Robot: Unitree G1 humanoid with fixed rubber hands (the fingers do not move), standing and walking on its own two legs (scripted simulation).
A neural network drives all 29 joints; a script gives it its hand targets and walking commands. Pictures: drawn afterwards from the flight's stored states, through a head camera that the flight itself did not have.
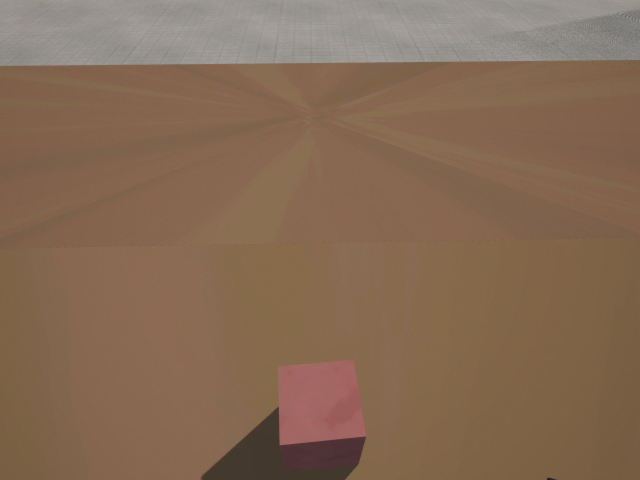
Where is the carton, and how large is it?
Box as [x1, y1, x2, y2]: [278, 360, 365, 471]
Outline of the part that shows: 353,360 278,366 279,437 280,448 286,471 358,463 365,438 365,432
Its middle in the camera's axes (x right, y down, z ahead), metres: +0.00 +0.50 +1.09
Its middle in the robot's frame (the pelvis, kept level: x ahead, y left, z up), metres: +0.44 +0.00 -0.66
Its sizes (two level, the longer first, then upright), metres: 0.210 0.200 0.250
